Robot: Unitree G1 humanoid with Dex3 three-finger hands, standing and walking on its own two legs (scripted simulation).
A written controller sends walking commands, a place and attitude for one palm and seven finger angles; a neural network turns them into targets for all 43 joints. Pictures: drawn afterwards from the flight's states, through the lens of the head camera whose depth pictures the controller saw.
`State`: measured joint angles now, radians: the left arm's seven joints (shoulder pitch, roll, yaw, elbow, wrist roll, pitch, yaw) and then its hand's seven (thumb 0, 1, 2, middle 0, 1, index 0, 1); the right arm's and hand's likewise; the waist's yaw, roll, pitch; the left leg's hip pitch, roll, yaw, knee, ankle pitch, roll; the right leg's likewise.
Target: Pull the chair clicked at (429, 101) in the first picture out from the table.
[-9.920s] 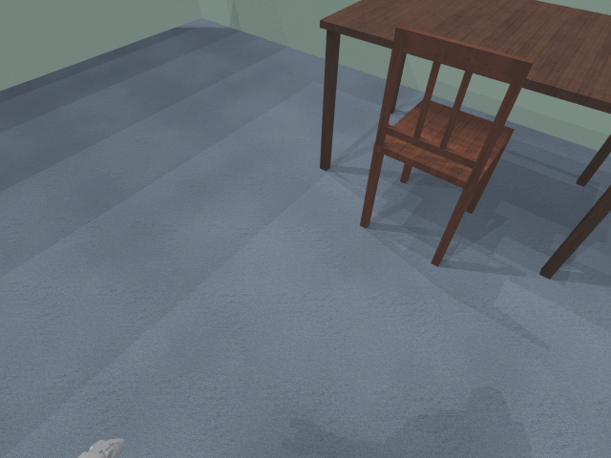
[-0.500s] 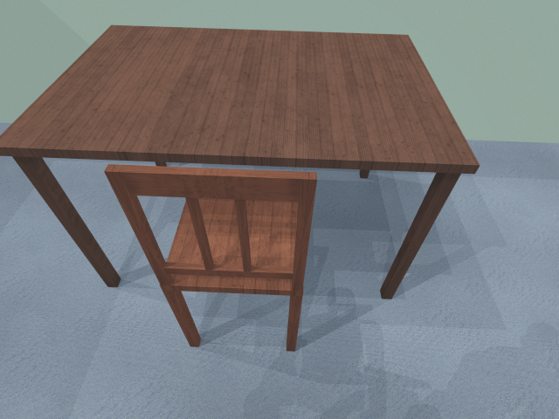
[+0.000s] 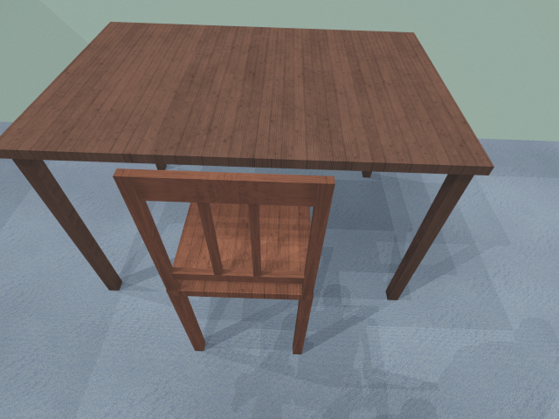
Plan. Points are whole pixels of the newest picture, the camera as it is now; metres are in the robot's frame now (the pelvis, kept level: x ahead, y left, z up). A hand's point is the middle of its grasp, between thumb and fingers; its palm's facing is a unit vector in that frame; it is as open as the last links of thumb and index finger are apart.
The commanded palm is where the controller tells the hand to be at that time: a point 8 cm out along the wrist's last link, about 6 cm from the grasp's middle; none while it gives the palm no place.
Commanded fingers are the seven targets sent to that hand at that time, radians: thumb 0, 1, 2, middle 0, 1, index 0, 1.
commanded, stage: look again from close up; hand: left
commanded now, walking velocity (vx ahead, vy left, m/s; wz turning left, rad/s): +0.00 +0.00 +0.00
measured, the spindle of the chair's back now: (211, 240) +0.48 +0.17 -0.11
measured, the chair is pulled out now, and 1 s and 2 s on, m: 0.00 0.00 0.00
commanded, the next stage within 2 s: raise the hand toward the chair's back in 0.58 s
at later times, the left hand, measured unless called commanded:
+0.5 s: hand out of the picture +0.00 +0.18 -0.18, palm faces +0.01 -0.98 -0.18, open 7.4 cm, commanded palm none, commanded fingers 0.00 0.90 0.90 -0.20 -0.30 -0.20 -0.30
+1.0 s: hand (179, 346) +0.22 +0.16 -0.01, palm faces +0.06 -1.00 -0.02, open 8.4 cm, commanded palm +0.13 +0.23 -0.06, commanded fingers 0.00 0.50 0.73 -0.16 -0.24 -0.16 -0.24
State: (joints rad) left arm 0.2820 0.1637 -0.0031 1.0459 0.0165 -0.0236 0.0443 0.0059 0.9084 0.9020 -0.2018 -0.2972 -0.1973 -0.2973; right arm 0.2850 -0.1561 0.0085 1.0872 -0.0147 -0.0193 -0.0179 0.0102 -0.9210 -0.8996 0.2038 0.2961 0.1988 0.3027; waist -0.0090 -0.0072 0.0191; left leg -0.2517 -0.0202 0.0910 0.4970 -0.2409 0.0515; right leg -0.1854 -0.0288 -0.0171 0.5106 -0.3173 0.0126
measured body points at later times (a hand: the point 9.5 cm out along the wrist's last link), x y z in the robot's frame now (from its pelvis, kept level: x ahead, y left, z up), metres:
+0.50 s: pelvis +0.01 +0.01 +0.00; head +0.03 +0.02 +0.45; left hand +0.00 +0.24 -0.16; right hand +0.04 -0.22 -0.15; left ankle +0.02 +0.08 -0.74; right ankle -0.03 -0.13 -0.74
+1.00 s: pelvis -0.02 -0.02 -0.05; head +0.02 -0.02 +0.40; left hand +0.21 +0.21 -0.01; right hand +0.15 -0.28 -0.13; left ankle +0.02 +0.09 -0.74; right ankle -0.01 -0.10 -0.74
